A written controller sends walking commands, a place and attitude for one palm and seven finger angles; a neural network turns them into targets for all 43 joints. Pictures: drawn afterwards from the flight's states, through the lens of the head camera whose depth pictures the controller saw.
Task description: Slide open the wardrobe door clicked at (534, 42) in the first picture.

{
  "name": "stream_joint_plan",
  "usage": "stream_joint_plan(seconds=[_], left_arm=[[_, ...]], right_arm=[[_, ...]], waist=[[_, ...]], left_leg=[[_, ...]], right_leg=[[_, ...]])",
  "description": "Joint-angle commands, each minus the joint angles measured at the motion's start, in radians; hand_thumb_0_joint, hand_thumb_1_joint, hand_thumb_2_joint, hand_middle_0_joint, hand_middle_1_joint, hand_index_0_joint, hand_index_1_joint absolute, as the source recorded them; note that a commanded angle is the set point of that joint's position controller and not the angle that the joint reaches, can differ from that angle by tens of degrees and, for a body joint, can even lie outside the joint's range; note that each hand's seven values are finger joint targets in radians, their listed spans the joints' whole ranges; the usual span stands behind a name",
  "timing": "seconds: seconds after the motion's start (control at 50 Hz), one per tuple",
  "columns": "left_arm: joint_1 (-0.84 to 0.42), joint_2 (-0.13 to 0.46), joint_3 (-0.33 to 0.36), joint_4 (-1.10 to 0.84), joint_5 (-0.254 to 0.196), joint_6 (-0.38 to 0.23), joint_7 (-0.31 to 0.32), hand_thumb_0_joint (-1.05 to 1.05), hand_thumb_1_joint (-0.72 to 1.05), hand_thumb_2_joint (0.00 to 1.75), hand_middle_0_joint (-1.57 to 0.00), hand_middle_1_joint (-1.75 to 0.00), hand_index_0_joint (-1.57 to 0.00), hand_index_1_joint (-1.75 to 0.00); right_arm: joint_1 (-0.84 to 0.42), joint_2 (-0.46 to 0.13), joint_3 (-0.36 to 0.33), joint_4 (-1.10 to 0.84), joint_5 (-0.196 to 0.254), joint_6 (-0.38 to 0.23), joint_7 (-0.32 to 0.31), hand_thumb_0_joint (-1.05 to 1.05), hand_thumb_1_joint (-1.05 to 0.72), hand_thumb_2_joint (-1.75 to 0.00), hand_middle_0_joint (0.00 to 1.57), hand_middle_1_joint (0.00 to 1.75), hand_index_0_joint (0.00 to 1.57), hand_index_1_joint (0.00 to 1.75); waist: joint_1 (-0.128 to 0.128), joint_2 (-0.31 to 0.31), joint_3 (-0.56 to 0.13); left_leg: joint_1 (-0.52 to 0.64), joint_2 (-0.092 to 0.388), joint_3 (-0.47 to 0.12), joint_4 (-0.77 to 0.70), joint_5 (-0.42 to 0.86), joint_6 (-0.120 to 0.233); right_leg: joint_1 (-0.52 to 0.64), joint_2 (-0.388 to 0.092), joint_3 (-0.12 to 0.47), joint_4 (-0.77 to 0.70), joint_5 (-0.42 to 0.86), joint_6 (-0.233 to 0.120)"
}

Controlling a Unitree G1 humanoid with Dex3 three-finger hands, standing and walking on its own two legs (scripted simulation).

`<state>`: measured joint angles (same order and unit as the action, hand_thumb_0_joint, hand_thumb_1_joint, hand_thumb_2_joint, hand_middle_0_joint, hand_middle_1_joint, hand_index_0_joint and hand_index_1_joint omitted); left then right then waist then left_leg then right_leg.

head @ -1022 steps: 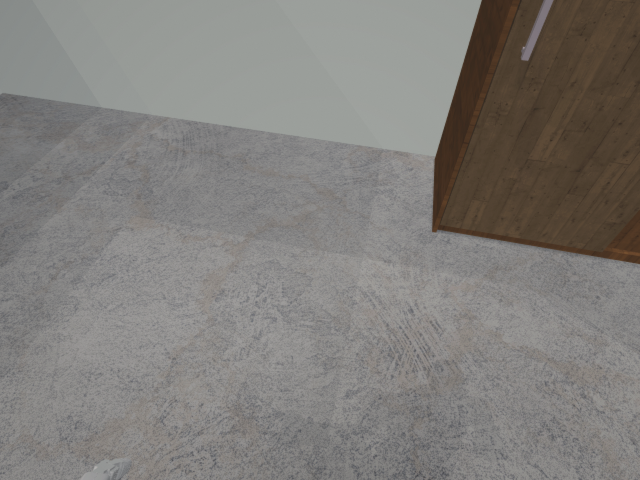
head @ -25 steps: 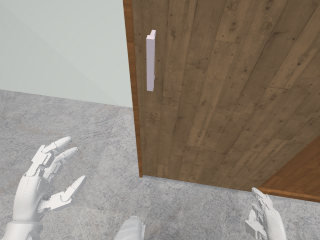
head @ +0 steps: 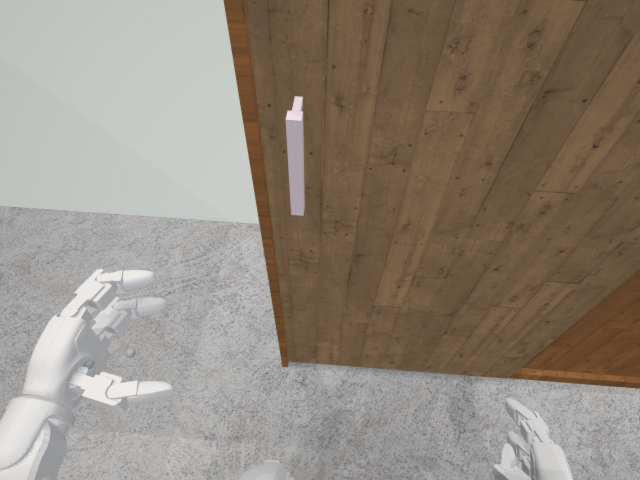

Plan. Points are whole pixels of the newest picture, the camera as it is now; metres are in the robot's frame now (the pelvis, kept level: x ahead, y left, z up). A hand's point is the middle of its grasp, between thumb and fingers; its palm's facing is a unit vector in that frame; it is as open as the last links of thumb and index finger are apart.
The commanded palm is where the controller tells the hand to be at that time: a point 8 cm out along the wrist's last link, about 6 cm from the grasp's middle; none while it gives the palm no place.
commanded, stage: raise the hand with hooked fingers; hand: left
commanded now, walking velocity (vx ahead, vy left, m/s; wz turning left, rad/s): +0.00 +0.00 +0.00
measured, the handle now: (297, 159) +0.49 +0.07 +0.13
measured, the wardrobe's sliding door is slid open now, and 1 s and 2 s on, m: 0.00 0.00 0.00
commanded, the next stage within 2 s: move the hooked fingers beside the handle in 1.02 s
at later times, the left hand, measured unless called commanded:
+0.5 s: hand (35, 305) +0.24 +0.28 +0.16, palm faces +0.07 -0.99 -0.07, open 13.9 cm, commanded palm +0.20 +0.33 +0.16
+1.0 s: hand (70, 304) +0.24 +0.26 +0.15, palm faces +0.04 -1.00 -0.05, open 14.0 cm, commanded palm +0.21 +0.31 +0.16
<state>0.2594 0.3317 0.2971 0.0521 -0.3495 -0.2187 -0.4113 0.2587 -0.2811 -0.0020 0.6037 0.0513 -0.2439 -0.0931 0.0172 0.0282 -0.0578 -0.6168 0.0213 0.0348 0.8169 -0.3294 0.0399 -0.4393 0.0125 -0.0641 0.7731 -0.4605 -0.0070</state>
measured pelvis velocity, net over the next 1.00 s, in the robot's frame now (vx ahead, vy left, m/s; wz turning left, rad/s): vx -0.02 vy -0.02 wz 0.02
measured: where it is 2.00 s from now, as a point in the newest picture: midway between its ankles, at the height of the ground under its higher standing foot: outside the picture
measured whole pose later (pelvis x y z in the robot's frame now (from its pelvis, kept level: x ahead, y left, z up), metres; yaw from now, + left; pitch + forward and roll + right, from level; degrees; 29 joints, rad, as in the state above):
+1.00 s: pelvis -0.02 -0.02 +0.02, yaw +1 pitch -1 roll -2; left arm -0.03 0.44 0.42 0.25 -0.36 -0.04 -0.49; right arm 0.25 -0.28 0.05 0.62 0.07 -0.26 -0.12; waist 0.04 0.05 -0.01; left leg -0.39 0.03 0.01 0.60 -0.20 0.01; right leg -0.22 0.03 -0.08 0.56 -0.34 -0.03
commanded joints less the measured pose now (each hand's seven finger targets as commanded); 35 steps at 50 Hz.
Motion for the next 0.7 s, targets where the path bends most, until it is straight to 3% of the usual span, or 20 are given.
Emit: stream_joint_plan(seconds=[0.0, 0.06, 0.12, 0.14, 0.2, 0.24, 0.28, 0.32, 0.34, 0.4, 0.44, 0.52, 0.56, 0.62, 0.64, 0.68], left_arm=[[-0.167, 0.24, 0.174, -0.329, -0.037, -0.093, 0.058, 0.0, -0.38, 0.35, -0.29, -1.12, -0.29, -1.12], [-0.19, 0.214, 0.146, -0.262, -0.032, -0.054, 0.06, 0.0, -0.45, 0.32, -0.3, -1.17, -0.3, -1.17], [-0.237, 0.214, 0.12, -0.154, -0.025, 0.036, 0.023, 0.0, -0.5, 0.3, -0.3, -1.2, -0.3, -1.2], [-0.25, 0.212, 0.114, -0.113, -0.026, 0.069, 0.009, 0.0, -0.5, 0.3, -0.3, -1.2, -0.3, -1.2], [-0.339, 0.256, 0.127, -0.112, -0.022, 0.13, -0.016, 0.0, -0.5, 0.3, -0.3, -1.2, -0.3, -1.2], [-0.391, 0.314, 0.174, -0.15, -0.026, 0.13, -0.014, 0.0, -0.5, 0.3, -0.3, -1.2, -0.3, -1.2], [-0.447, 0.331, 0.194, -0.197, -0.03, 0.105, -0.009, 0.0, -0.5, 0.3, -0.3, -1.2, -0.3, -1.2], [-0.483, 0.34, 0.206, -0.199, -0.035, 0.079, -0.002, 0.0, -0.5, 0.3, -0.3, -1.2, -0.3, -1.2], [-0.494, 0.361, 0.224, -0.18, -0.037, 0.075, 0.0, 0.0, -0.5, 0.3, -0.3, -1.2, -0.3, -1.2], [-0.524, 0.35, 0.211, -0.087, -0.036, 0.092, -0.021, 0.0, -0.5, 0.3, -0.3, -1.2, -0.3, -1.2], [-0.517, 0.365, 0.212, -0.013, -0.032, 0.127, -0.041, 0.0, -0.5, 0.3, -0.3, -1.2, -0.3, -1.2], [-0.545, 0.364, 0.181, 0.026, -0.031, 0.18, -0.08, 0.0, -0.5, 0.3, -0.3, -1.2, -0.3, -1.2], [-0.528, 0.355, 0.179, 0.009, -0.039, 0.172, -0.088, 0.0, -0.5, 0.3, -0.3, -1.2, -0.3, -1.2], [-0.53, 0.38, 0.211, -0.046, -0.045, 0.139, -0.081, 0.0, -0.5, 0.3, -0.3, -1.2, -0.3, -1.2], [-0.525, 0.408, 0.241, -0.051, -0.048, 0.127, -0.072, 0.0, -0.5, 0.3, -0.3, -1.2, -0.3, -1.2], [-0.522, 0.401, 0.251, -0.051, -0.051, 0.11, -0.063, 0.0, -0.5, 0.3, -0.3, -1.2, -0.3, -1.2]], right_arm=[[-0.041, -0.105, -0.023, -0.165, -0.004, -0.065, -0.005, 0.0, -0.9, -0.9, 0.2, 0.3, 0.2, 0.3], [-0.046, -0.109, -0.016, -0.163, -0.001, -0.051, -0.001, 0.0, -0.9, -0.9, 0.2, 0.3, 0.2, 0.3], [-0.061, -0.12, -0.009, -0.169, 0.009, -0.031, -0.009, 0.0, -0.9, -0.9, 0.2, 0.3, 0.2, 0.3], [-0.064, -0.121, -0.006, -0.173, 0.013, -0.027, -0.011, 0.0, -0.9, -0.9, 0.2, 0.3, 0.2, 0.3], [-0.084, -0.123, 0.003, -0.19, 0.017, -0.019, -0.024, 0.0, -0.9, -0.9, 0.2, 0.3, 0.2, 0.3], [-0.097, -0.12, 0.009, -0.195, 0.014, -0.02, -0.026, 0.0, -0.9, -0.9, 0.2, 0.3, 0.2, 0.3], [-0.108, -0.111, 0.017, -0.198, 0.012, -0.026, -0.027, 0.0, -0.9, -0.9, 0.2, 0.3, 0.2, 0.3], [-0.111, -0.108, 0.024, -0.189, 0.01, -0.032, -0.03, 0.0, -0.9, -0.9, 0.2, 0.3, 0.2, 0.3], [-0.112, -0.11, 0.027, -0.181, 0.008, -0.032, -0.031, 0.0, -0.9, -0.9, 0.2, 0.3, 0.2, 0.3], [-0.113, -0.112, 0.029, -0.162, 0.016, -0.038, -0.04, 0.0, -0.9, -0.9, 0.2, 0.3, 0.2, 0.3], [-0.114, -0.118, 0.029, -0.155, 0.021, -0.038, -0.043, 0.0, -0.9, -0.9, 0.2, 0.3, 0.2, 0.3], [-0.121, -0.119, 0.031, -0.162, 0.027, -0.044, -0.046, 0.0, -0.9, -0.9, 0.2, 0.3, 0.2, 0.3], [-0.12, -0.117, 0.027, -0.164, 0.026, -0.052, -0.039, 0.0, -0.9, -0.9, 0.2, 0.3, 0.2, 0.3], [-0.121, -0.118, 0.022, -0.167, 0.022, -0.067, -0.032, 0.0, -0.9, -0.9, 0.2, 0.3, 0.2, 0.3], [-0.117, -0.121, 0.021, -0.162, 0.018, -0.07, -0.029, 0.0, -0.9, -0.9, 0.2, 0.3, 0.2, 0.3], [-0.114, -0.118, 0.016, -0.157, 0.018, -0.074, -0.028, 0.0, -0.9, -0.9, 0.2, 0.3, 0.2, 0.3]], waist=[[0.019, 0.127, -0.288], [0.007, 0.101, -0.207], [0.004, 0.108, -0.132], [0.008, 0.078, -0.11], [0.007, 0.054, -0.125], [0.018, 0.055, -0.164], [0.016, 0.089, -0.191], [0.014, 0.105, -0.173], [0.017, 0.08, -0.158], [0.007, 0.093, -0.102], [0.016, 0.083, -0.077], [0.012, 0.066, -0.073], [0.014, 0.047, -0.09], [0.021, 0.079, -0.118], [0.026, 0.031, -0.124], [0.023, 0.048, -0.117]], left_leg=[[0.422, 0.009, -0.092, -0.144, 0.355, -0.02], [0.405, 0.012, -0.101, -0.173, 0.316, -0.023], [0.376, 0.013, -0.109, -0.218, 0.211, -0.029], [0.364, 0.008, -0.104, -0.228, 0.188, -0.023], [0.386, 0.005, -0.114, -0.259, 0.135, -0.018], [0.415, 0.0, -0.109, -0.263, 0.143, -0.014], [0.458, 0.001, -0.116, -0.279, 0.132, -0.017], [0.476, 0.004, -0.129, -0.303, 0.1, -0.021], [0.464, 0.002, -0.123, -0.306, 0.087, -0.017], [0.452, 0.0, -0.127, -0.338, 0.02, -0.017], [0.425, -0.008, -0.116, -0.344, -0.007, -0.013], [0.417, -0.016, -0.112, -0.35, -0.022, -0.008], [0.423, -0.017, -0.102, -0.336, 0.019, -0.004], [0.45, -0.019, -0.1, -0.333, 0.035, -0.005], [0.442, -0.018, -0.095, -0.324, 0.061, -0.003], [0.445, -0.019, -0.083, -0.315, 0.084, -0.001]], right_leg=[[-0.032, 0.03, -0.016, -0.098, 0.351, -0.016], [-0.039, 0.034, -0.024, -0.125, 0.328, -0.016], [-0.045, 0.033, -0.026, -0.165, 0.265, -0.014], [-0.031, 0.035, -0.023, -0.186, 0.26, -0.016], [-0.012, 0.032, -0.019, -0.217, 0.223, -0.014], [0.02, 0.034, -0.011, -0.235, 0.224, -0.017], [0.031, 0.036, -0.011, -0.245, 0.205, -0.02], [0.031, 0.039, -0.013, -0.258, 0.185, -0.022], [0.041, 0.042, -0.009, -0.274, 0.178, -0.023], [0.038, 0.035, -0.008, -0.299, 0.141, -0.019], [0.054, 0.031, 0.004, -0.326, 0.12, -0.019], [0.058, 0.022, 0.015, -0.348, 0.094, -0.013], [0.068, 0.02, 0.022, -0.353, 0.111, -0.012], [0.073, 0.022, 0.022, -0.348, 0.12, -0.014], [0.089, 0.023, 0.028, -0.352, 0.133, -0.013], [0.086, 0.017, 0.038, -0.356, 0.144, -0.009]])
